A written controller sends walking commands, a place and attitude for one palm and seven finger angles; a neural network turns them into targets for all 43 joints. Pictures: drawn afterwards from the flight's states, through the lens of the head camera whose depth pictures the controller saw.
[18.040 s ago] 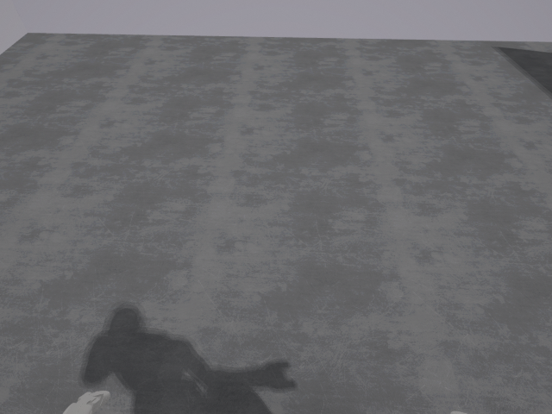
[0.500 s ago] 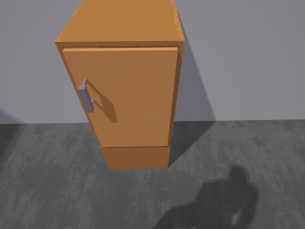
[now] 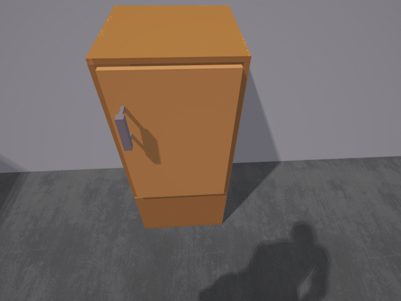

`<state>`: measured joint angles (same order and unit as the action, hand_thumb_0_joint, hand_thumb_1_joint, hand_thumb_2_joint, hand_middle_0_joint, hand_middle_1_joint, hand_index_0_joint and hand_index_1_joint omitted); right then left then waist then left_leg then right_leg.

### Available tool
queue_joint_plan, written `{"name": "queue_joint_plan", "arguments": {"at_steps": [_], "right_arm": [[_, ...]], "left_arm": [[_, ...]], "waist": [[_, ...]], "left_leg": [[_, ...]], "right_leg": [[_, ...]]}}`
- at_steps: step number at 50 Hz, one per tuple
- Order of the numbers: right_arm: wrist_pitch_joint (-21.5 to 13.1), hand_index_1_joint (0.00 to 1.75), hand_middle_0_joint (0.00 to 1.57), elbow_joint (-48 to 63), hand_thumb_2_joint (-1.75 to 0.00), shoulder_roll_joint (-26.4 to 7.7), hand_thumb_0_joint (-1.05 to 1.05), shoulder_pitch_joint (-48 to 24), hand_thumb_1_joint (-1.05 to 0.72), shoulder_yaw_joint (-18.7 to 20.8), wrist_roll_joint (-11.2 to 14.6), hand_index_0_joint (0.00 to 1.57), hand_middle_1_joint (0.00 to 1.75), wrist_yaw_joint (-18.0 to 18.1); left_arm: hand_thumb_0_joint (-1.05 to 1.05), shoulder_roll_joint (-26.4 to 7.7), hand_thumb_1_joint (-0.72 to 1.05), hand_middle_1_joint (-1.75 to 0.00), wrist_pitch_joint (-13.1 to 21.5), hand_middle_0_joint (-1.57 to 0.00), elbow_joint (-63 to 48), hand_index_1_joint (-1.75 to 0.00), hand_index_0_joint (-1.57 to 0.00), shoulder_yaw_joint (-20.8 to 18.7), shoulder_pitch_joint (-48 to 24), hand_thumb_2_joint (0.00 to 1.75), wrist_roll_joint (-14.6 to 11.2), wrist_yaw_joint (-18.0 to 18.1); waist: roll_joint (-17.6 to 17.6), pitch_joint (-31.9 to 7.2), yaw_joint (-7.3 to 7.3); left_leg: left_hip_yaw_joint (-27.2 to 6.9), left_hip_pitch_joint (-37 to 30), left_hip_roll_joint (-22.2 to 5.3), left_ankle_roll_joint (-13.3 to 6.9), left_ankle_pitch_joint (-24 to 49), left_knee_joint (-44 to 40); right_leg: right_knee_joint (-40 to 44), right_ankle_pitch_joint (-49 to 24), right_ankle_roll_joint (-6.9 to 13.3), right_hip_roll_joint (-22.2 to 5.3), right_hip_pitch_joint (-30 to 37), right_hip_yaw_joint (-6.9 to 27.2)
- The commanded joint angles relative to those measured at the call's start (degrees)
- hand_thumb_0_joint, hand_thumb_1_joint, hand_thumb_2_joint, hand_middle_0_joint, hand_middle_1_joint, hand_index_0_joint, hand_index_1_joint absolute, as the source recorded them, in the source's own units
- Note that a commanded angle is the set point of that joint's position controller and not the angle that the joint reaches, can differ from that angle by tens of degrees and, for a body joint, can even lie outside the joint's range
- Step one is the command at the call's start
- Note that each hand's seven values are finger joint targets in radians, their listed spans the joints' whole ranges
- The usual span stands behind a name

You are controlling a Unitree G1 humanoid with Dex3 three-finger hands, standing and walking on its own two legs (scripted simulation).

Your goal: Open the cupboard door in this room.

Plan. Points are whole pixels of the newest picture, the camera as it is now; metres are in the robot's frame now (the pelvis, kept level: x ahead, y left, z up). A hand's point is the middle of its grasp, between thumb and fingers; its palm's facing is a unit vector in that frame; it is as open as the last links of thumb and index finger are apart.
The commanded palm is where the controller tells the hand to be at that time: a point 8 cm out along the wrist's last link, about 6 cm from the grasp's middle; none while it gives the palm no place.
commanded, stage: raise the hand with hooked fingers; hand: left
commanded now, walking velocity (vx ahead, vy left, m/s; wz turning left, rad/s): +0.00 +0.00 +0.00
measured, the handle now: (125, 128) +0.56 +0.26 +0.00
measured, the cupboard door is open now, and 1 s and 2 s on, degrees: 0 0 0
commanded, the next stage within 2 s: none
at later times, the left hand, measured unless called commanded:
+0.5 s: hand (125, 286) +0.16 +0.16 -0.05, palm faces +0.12 -0.99 +0.02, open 8.5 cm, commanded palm +0.13 +0.24 -0.05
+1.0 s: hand (93, 259) +0.20 +0.23 -0.02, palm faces +0.22 -0.97 -0.06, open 11.5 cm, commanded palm +0.17 +0.27 -0.03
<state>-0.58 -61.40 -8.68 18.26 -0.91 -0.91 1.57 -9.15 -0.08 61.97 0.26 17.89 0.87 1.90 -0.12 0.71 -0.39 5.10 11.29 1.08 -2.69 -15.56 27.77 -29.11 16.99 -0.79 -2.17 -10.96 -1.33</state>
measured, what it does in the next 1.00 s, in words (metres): lowers itself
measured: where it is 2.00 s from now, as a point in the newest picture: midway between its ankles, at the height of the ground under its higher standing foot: outside the picture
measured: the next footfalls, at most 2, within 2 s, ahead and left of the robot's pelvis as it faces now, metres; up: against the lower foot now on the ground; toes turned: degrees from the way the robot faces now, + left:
none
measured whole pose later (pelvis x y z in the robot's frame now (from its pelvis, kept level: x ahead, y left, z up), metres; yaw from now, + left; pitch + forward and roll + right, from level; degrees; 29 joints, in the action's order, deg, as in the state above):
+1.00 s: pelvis -0.03 -0.03 -0.07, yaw +2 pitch +14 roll -1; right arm -10.8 -34.7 -13.3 18.6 0.5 1.4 3.5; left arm -16.2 19.2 7.0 -21.1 16.5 -20.3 -15.3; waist 1.6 -7.6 0.7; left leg 0.4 49.1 -3.1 0.4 -26.9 62.2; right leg -60.6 28.2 2.4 0.5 -46.3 -5.5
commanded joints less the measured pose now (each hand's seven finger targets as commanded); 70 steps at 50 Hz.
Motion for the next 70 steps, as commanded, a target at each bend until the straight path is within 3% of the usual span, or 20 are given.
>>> {"name": "queue_joint_plan", "arguments": {"at_steps": [1, 4, 5, 6, 7, 8, 9, 12, 16, 19, 22, 27, 31, 35, 41, 46, 51, 59, 64, 70], "right_arm": [[-1.5, 0.30, 0.20, 1.5, -0.90, -6.0, 0.00, 2.1, -0.90, 1.0, 0.1, 0.20, 0.30, 0.3], [-1.6, 0.30, 0.20, 0.5, -0.90, -5.4, 0.00, 2.9, -0.90, 0.9, 0.2, 0.20, 0.30, 0.3], [-1.7, 0.30, 0.20, 4.4, -0.90, -7.9, 0.00, -3.0, -0.90, 1.3, 0.9, 0.20, 0.30, -0.2], [-10.3, 0.30, 0.20, 23.3, -0.90, -16.7, 0.00, -0.8, -0.90, 3.1, 3.2, 0.20, 0.30, 2.3], [-15.6, 0.30, 0.20, 19.0, -0.90, -10.9, 0.00, -6.2, -0.90, 0.9, 3.0, 0.20, 0.30, 3.9], [-17.3, 0.30, 0.20, 15.1, -0.90, -10.2, 0.00, -5.5, -0.90, 2.3, 3.4, 0.20, 0.30, 4.1], [-17.1, 0.30, 0.20, 14.2, -0.90, -8.5, 0.00, -4.1, -0.90, 2.5, 3.7, 0.20, 0.30, 3.1], [-18.6, 0.30, 0.20, 21.8, -0.90, -12.0, 0.00, -6.1, -0.90, 4.0, 2.5, 0.20, 0.30, 2.6], [-18.0, 0.30, 0.20, 28.3, -0.90, -11.6, 0.00, -8.9, -0.90, 6.2, 0.9, 0.20, 0.30, 0.0], [-16.6, 0.30, 0.20, 34.0, -0.90, -12.6, 0.00, -11.8, -0.90, 7.2, 0.9, 0.20, 0.30, -2.0], [-14.9, 0.30, 0.20, 39.5, -0.90, -12.6, 0.00, -13.6, -0.90, 6.7, 1.6, 0.20, 0.30, -1.5], [-15.1, 0.30, 0.20, 40.7, -0.90, -10.9, 0.00, -8.4, -0.90, 6.1, 1.0, 0.20, 0.30, 0.1], [-16.2, 0.30, 0.20, 36.6, -0.90, -11.6, 0.00, -6.7, -0.90, 5.3, 1.0, 0.20, 0.30, 1.7], [-16.3, 0.30, 0.20, 34.8, -0.90, -13.4, 0.00, -7.2, -0.90, 4.1, 2.6, 0.20, 0.30, 3.2], [-13.3, 0.30, 0.20, 39.5, -0.90, -12.6, 0.00, -9.4, -0.90, 2.8, 3.5, 0.20, 0.30, 4.0], [-14.1, 0.30, 0.20, 37.4, -0.90, -10.1, 0.00, -7.5, -0.90, 3.7, 2.3, 0.20, 0.30, 2.3], [-14.9, 0.30, 0.20, 34.5, -0.90, -13.4, 0.00, -5.1, -0.90, 4.4, 2.3, 0.20, 0.30, 1.9], [-15.3, 0.30, 0.20, 37.2, -0.90, -14.8, 0.00, -4.1, -0.90, 3.9, 3.0, 0.20, 0.30, 3.6], [-14.6, 0.30, 0.20, 37.0, -0.90, -14.5, 0.00, -4.1, -0.90, 3.2, 2.5, 0.20, 0.30, 2.5], [-12.2, 0.30, 0.20, 38.3, -0.90, -16.0, 0.00, -3.0, -0.90, 3.1, 3.1, 0.20, 0.30, 2.4]], "left_arm": [[0.00, -3.7, 0.90, -0.30, 0.8, -0.20, -1.2, -0.30, -0.20, -0.5, 3.9, 0.90, 0.1, 0.0], [0.00, -3.6, 0.90, -0.30, 1.0, -0.20, -0.6, -0.30, -0.20, -0.4, 3.8, 0.90, 0.0, 0.1], [0.00, -5.7, 0.90, -0.30, 2.0, -0.20, 0.9, -0.30, -0.20, -0.3, 7.0, 0.90, 0.6, 2.5], [0.00, -19.9, 0.88, -0.32, 14.1, -0.20, -90.0, -0.32, -0.20, -8.5, -34.9, 0.89, -10.7, 3.2], [0.00, -17.1, 0.85, -0.33, 10.4, -0.20, -75.4, -0.33, -0.20, -8.3, -11.3, 0.88, -5.4, 6.1], [0.00, -11.2, 0.83, -0.34, 7.3, -0.21, -69.8, -0.34, -0.21, -4.9, -9.3, 0.87, -6.7, 9.1], [0.00, 3.2, 0.81, -0.36, 1.8, -0.21, -55.4, -0.36, -0.21, 1.9, 9.0, 0.86, -7.7, 8.4], [0.00, -1.7, 0.74, -0.40, 8.9, -0.21, -65.7, -0.40, -0.21, -1.9, 1.5, 0.83, -8.0, 5.5], [0.00, 1.5, 0.64, -0.47, 22.8, -0.22, -49.8, -0.47, -0.22, -7.7, 19.5, 0.79, -11.4, -4.7], [0.00, -3.7, 0.57, -0.51, 33.0, -0.22, -50.6, -0.51, -0.22, -14.3, 20.7, 0.76, -16.0, -15.7], [0.00, -9.0, 0.50, -0.55, 31.8, -0.23, -55.2, -0.55, -0.23, -18.0, 13.4, 0.73, -16.3, -18.0], [0.00, -13.9, 0.39, -0.63, 35.6, -0.24, -80.8, -0.63, -0.24, -20.1, -5.2, 0.68, -16.8, -14.4], [0.00, -11.4, 0.29, -0.69, 39.9, -0.24, -83.5, -0.69, -0.24, -13.7, -8.0, 0.64, -17.9, -17.0], [0.00, -15.1, 0.20, -0.75, 32.3, -0.25, -69.2, -0.75, -0.25, -14.8, -8.6, 0.60, -19.4, -24.3], [0.00, -22.4, 0.06, -0.84, 13.2, -0.26, -61.3, -0.84, -0.26, -28.2, -4.7, 0.54, -24.3, -25.1], [0.00, -18.1, -0.06, -0.92, 22.1, -0.27, -68.4, -0.92, -0.27, -29.8, -1.9, 0.49, -23.2, -16.6], [0.00, -14.3, -0.17, -0.99, 29.1, -0.28, -59.8, -0.99, -0.28, -20.6, -8.2, 0.44, -19.5, -18.9], [0.00, -23.4, -0.36, -1.11, 26.8, -0.29, -66.7, -1.11, -0.29, -27.4, -14.2, 0.36, -22.3, -22.5], [0.00, -20.0, -0.48, -1.18, 26.1, -0.30, -63.9, -1.18, -0.30, -25.7, -13.3, 0.31, -21.3, -18.4], [0.00, -19.7, -0.50, -1.20, 19.7, -0.30, -55.9, -1.20, -0.30, -22.8, -18.8, 0.30, -19.8, -22.3]], "waist": [[1.1, 3.3, -0.44], [-0.1, 3.1, -0.24], [-5.0, 5.2, -1.97], [7.1, -25.6, 6.49], [15.1, -23.8, 0.54], [12.7, -18.1, 2.65], [7.6, -8.5, 2.62], [2.3, -0.7, 3.46], [-20.3, -2.5, -2.39], [-8.7, -8.5, -5.19], [0.7, -13.3, -5.69], [10.5, -25.2, -0.95], [8.2, -21.2, 4.45], [2.4, -16.5, 5.37], [-3.0, -22.7, -2.32], [-0.3, -24.7, -3.40], [-0.4, -14.9, 2.27], [7.8, -25.1, -1.38], [8.3, -19.9, -0.30], [5.2, -17.3, 1.28]], "left_leg": [[-9.2, 3.5, -8.1, -1.5, 1.6, -9.6], [-8.2, 2.4, -7.7, -1.3, 5.6, -8.3], [-6.1, 5.0, -8.5, 1.1, 15.9, 3.4], [-6.4, -11.8, -2.1, 1.6, 20.0, -2.4], [-6.0, -14.9, -5.0, 2.6, 28.1, -3.9], [-5.9, -8.7, -4.7, 4.7, 21.6, -4.6], [-7.8, -3.2, -5.1, 3.9, 15.6, -5.7], [-8.4, 7.7, -2.4, 3.3, 4.0, 1.4], [-6.3, 23.6, -1.2, 3.2, 1.8, 13.8], [-3.6, 29.1, 0.9, 4.2, 2.5, 21.5], [-1.5, 33.2, 1.9, 3.0, -0.9, 25.4], [-4.1, 30.6, -0.3, 1.0, 0.1, 32.3], [-5.7, 33.2, -1.8, 0.6, -1.6, 36.8], [-6.5, 40.1, -2.1, 0.5, -6.0, 37.7], [-6.4, 39.9, -0.8, 1.1, -3.0, 33.1], [-6.2, 34.2, -1.5, 1.9, 4.5, 28.8], [-6.6, 34.3, -1.5, 1.1, -3.1, 28.3], [-7.9, 22.8, -1.7, 1.3, 0.2, 21.8], [-9.5, 20.6, -2.4, 2.7, 3.1, 20.1], [-9.8, 21.7, -2.5, 3.0, 0.9, 18.8]], "right_leg": [[3.7, -4.1, 2.7, -2.2, -0.8, 2.6], [3.9, -6.1, 2.7, -2.7, -0.6, 2.9], [6.4, -23.2, 1.8, -5.7, -2.9, 5.8], [0.4, -20.3, 2.7, 0.9, 0.4, 0.4], [-3.9, -8.1, 3.5, 2.1, -2.8, -0.5], [-5.5, -1.9, 2.7, 2.2, -6.7, -2.8], [-5.7, 1.0, 1.9, 1.5, -11.4, -3.8], [-3.1, -1.2, 2.2, 1.8, -15.3, -5.0], [-13.2, 3.3, 2.2, 3.3, -25.1, -6.3], [-20.9, -2.3, 3.3, 2.4, -24.4, -3.6], [-23.8, -0.1, 3.2, 2.0, -26.0, -0.5], [-24.7, 1.7, 2.5, 2.3, -28.5, 4.5], [-24.1, 3.5, 2.2, 3.0, -34.1, 5.5], [-21.2, 10.0, 1.4, 2.8, -33.5, 7.1], [-15.5, 7.7, -1.1, -1.2, -17.9, 11.6], [-20.7, -7.0, -0.4, 0.7, -18.3, 5.4], [-21.1, 7.6, 1.0, 2.8, -32.5, 1.5], [-21.7, 3.6, 2.6, 3.7, -27.0, -1.9], [-22.2, 1.1, 2.7, 4.3, -29.7, -4.1], [-20.5, 1.2, 2.4, 4.4, -29.8, -4.5]]}}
